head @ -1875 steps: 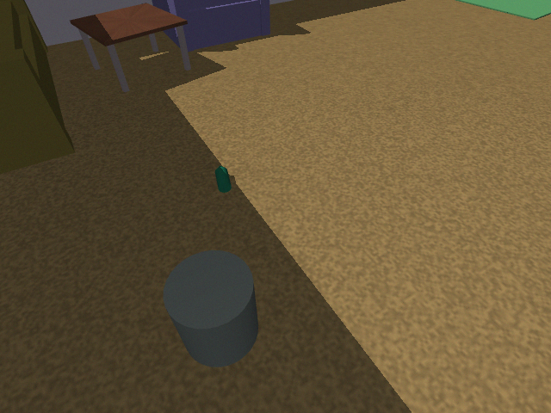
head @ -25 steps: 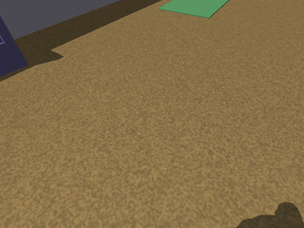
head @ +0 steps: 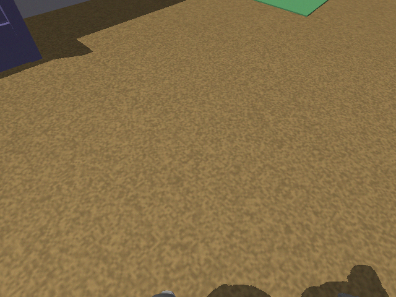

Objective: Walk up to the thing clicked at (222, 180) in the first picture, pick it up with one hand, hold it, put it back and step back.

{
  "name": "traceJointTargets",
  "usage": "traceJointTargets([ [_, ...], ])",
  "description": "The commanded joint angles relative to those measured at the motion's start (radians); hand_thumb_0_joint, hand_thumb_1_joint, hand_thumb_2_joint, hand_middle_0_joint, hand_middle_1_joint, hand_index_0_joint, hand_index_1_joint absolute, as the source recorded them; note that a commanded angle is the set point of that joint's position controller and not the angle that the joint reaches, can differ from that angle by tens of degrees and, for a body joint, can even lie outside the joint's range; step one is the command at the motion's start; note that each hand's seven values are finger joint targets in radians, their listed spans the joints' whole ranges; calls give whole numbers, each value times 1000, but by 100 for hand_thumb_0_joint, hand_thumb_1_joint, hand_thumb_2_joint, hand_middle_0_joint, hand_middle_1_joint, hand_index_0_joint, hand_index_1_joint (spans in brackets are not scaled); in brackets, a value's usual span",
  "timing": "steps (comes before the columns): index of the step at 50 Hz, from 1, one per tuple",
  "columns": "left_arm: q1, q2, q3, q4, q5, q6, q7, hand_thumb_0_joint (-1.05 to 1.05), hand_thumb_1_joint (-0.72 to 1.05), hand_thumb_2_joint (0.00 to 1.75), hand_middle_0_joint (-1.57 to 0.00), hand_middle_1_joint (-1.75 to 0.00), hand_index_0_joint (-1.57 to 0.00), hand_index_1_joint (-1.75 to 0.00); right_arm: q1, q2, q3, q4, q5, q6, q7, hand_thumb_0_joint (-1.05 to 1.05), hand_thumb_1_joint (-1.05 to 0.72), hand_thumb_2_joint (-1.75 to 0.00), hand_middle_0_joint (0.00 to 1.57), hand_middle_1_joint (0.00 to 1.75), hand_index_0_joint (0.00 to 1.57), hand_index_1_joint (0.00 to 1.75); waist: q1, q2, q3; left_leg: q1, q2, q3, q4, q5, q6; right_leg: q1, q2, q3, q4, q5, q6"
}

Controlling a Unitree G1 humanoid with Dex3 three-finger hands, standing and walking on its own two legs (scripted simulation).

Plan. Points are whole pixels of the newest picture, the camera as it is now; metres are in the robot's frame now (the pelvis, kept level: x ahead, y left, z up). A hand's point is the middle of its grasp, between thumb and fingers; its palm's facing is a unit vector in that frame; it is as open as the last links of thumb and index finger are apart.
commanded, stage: walk up
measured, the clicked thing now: out of the picture -0.27 +0.97 -0.71
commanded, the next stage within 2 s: none
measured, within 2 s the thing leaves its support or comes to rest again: neither
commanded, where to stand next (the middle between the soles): +0.70 +0.03 m, yaw -1 degrees
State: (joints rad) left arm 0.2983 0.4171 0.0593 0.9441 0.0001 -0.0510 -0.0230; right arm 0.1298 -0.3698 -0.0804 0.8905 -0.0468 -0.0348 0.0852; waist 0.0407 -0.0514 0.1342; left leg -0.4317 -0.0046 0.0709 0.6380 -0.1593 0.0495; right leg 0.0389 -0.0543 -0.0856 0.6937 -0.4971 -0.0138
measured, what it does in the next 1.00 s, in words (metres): walks ahead: right foot, then left foot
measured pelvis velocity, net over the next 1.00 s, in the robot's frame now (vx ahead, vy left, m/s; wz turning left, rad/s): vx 0.40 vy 0.01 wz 0.18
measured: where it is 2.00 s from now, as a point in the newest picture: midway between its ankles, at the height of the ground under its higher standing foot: (209, 193)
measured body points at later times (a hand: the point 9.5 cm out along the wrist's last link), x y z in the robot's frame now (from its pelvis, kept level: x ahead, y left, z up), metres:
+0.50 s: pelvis +0.23 -0.04 +0.01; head +0.24 -0.06 +0.45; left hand +0.32 +0.29 -0.08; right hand +0.25 -0.36 -0.12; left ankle +0.12 +0.09 -0.68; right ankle +0.30 -0.16 -0.71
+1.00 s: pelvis +0.40 +0.01 +0.01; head +0.42 +0.06 +0.45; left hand +0.47 +0.34 -0.12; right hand +0.49 -0.31 -0.08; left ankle +0.46 +0.12 -0.71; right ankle +0.37 -0.14 -0.65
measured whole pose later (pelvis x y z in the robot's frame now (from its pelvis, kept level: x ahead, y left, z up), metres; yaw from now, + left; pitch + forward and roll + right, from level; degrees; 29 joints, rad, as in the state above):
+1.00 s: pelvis +0.40 +0.01 +0.01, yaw +10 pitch -3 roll -1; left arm 0.18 0.48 0.06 0.83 0.04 0.00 -0.06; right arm 0.31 -0.37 -0.06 0.88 -0.01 -0.01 0.06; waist -0.04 -0.11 0.10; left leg -0.37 -0.01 -0.01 0.66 -0.24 0.03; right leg -0.35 -0.03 0.00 1.12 -0.51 -0.01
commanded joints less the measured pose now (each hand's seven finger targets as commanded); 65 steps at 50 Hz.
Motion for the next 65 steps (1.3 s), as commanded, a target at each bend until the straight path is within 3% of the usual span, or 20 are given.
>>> traceJointTargets([
  [1, 44, 252, 39, -110, -16, -25, 28, 0, 90, 90, -20, -30, -20, -30, 265, -353, -119, -57, 46, -31, -45, 0, -90, -90, 20, 30, 20, 30, -145, 234, -339, 696, 398, -736, -343, -147, 277, -628, 72, 200, 639, -23, -61],
  [3, 59, 227, 29, -99, -22, -30, 13, 0, 90, 90, -20, -30, -20, -30, 131, -285, -74, -95, 62, -35, -57, 0, -90, -90, 20, 30, 20, 30, -71, 141, -197, 418, 303, -398, -352, 17, 143, -532, 19, 247, 567, 131, -53],
  [5, 94, 207, 32, -89, -24, -16, 1, 0, 90, 90, -20, -30, -20, -30, 108, -254, -58, -95, 57, -46, -58, 0, -90, -90, 20, 30, 20, 30, -31, 155, -90, 265, 256, -270, -402, 42, 122, -476, 1, 203, 476, 170, -33],
  [12, -12, 176, 39, -135, 9, -16, -34, 0, 90, 90, -20, -30, -20, -30, 142, -270, -57, -120, 42, -77, -44, 0, -90, -90, 20, 30, 20, 30, -54, 166, -3, 236, 243, -150, -440, 16, 190, -532, -57, 99, 122, 252, 27],
  [16, -71, 167, 53, -143, 11, -29, -43, 0, 90, 90, -20, -30, -20, -30, 146, -273, -57, -130, 38, -70, -34, 0, -90, -90, 20, 30, 20, 30, -69, 200, -22, 208, 210, -126, -386, -7, 153, -404, -34, 59, -84, 385, 5],
  [19, -11, 178, 65, -115, 13, -39, -34, 0, 90, 90, -20, -30, -20, -30, 145, -279, -57, -147, 44, -55, -39, 0, -90, -90, 20, 30, 20, 30, -28, 154, -97, 202, 226, -138, -248, 38, 129, -245, -5, 39, -132, 389, -14],
  [21, 108, 230, 85, -85, 18, -52, -20, 0, 90, 90, -20, -30, -20, -30, 165, -227, -35, -153, 42, -48, -40, 0, -90, -90, 20, 30, 20, 30, 36, 3, -178, 122, 138, -59, 47, 95, 89, -27, 20, 42, -185, 304, -42],
  [22, 192, 293, 107, -77, 23, -61, -7, 0, 90, 90, -20, -30, -20, -30, 220, -172, -16, -160, 46, -49, -39, 0, -90, -90, 20, 30, 20, 30, 68, -184, -239, 9, 44, 1, 321, -36, 41, 75, -137, 277, -281, 156, -89],
  [23, 200, 350, 112, -105, 19, -66, 0, 0, 90, 90, -20, -30, -20, -30, 252, -165, -8, -162, 46, -44, -40, 0, -90, -90, 20, 30, 20, 30, 53, -236, -226, -179, -63, -46, 486, -367, 4, 132, -361, 675, -407, 121, -181],
  [24, 143, 365, 108, -109, 4, -61, -1, 0, 90, 90, -20, -30, -20, -30, 235, -264, -32, -138, 40, -34, -53, 0, -90, -90, 20, 30, 20, 30, 45, -152, -193, -207, -8, -113, 579, -395, -2, 75, -427, 790, -415, 106, -277],
  [28, 14, 266, 73, -139, -12, -62, 10, 0, 90, 90, -20, -30, -20, -30, 241, -236, -28, -82, 62, -23, -47, 0, -90, -90, 20, 30, 20, 30, -33, -93, -79, -106, 46, -192, 496, -213, -10, -173, -226, 336, -421, 338, -170],
  [30, 12, 247, 66, -145, -8, -66, 8, 0, 90, 90, -20, -30, -20, -30, 256, -228, -30, -72, 54, -14, -35, 0, -90, -90, 20, 30, 20, 30, -39, -112, -74, -55, 32, -162, 436, -150, -23, -228, -176, 231, -430, 400, -170],
  [39, 25, 281, 80, -179, 12, -67, 1, 0, 90, 90, -20, -30, -20, -30, 73, -205, -39, -120, 26, -22, -2, 0, -90, -90, 20, 30, 20, 30, 3, -101, -27, -15, 102, -70, 8, -31, -53, -244, -216, 139, -423, 254, -192],
  [42, -248, 296, 93, -260, 41, -28, -21, 0, 90, 90, -20, -30, -20, -30, 270, -232, -57, -69, 38, 17, 10, 0, -90, -90, 20, 30, 20, 30, -123, -144, -165, 224, 103, -3, 9, 19, -14, -300, -234, 8, -247, 172, -103],
  [44, -105, 195, 55, -245, 46, -3, -25, 0, 90, 90, -20, -30, -20, -30, 376, -313, -93, -20, 41, 8, -16, 0, -90, -90, 20, 30, 20, 30, -152, 233, -216, 550, 60, -211, -154, -267, 63, -573, -48, -68, 285, -2, -45],
  [45, -41, 120, 27, -255, 34, 8, -35, 0, 90, 90, -20, -30, -20, -30, 379, -391, -104, -46, 24, 3, -38, 0, -90, -90, 20, 30, 20, 30, -133, 469, -163, 603, 256, -659, -322, -389, 140, -818, 86, -43, 536, -115, 11],
  [47, -100, 207, 25, -273, 34, 12, -31, 0, 90, 90, -20, -30, -20, -30, 286, -402, -82, -76, 49, -4, -48, 0, -90, -90, 20, 30, 20, 30, -86, 322, -89, 412, 366, -964, -495, -462, 252, -800, 43, 164, 551, -89, -8],
  [52, -54, 254, 46, -186, 19, 37, -43, 0, 90, 90, -20, -30, -20, -30, 157, -313, -41, -107, 56, -18, -66, 0, -90, -90, 20, 30, 20, 30, -10, 218, -107, 226, 161, -515, -440, -291, 132, -558, -5, 152, 367, 193, 15],
  [59, -227, 201, 61, -253, 34, 57, -62, 0, 90, 90, -20, -30, -20, -30, 256, -316, -49, -96, 42, -28, -82, 0, -90, -90, 20, 30, 20, 30, -54, 186, -73, 260, 152, -519, -440, -238, 155, -597, 21, 147, 155, 261, 51],
  [65, -181, 184, 76, -235, 17, 33, -62, 0, 90, 90, -20, -30, -20, -30, 175, -319, -50, -123, 24, -23, -99, 0, -90, -90, 20, 30, 20, 30, 10, 255, -55, 124, 132, -497, -305, -49, 109, -326, 0, 177, -107, 215, 12],
])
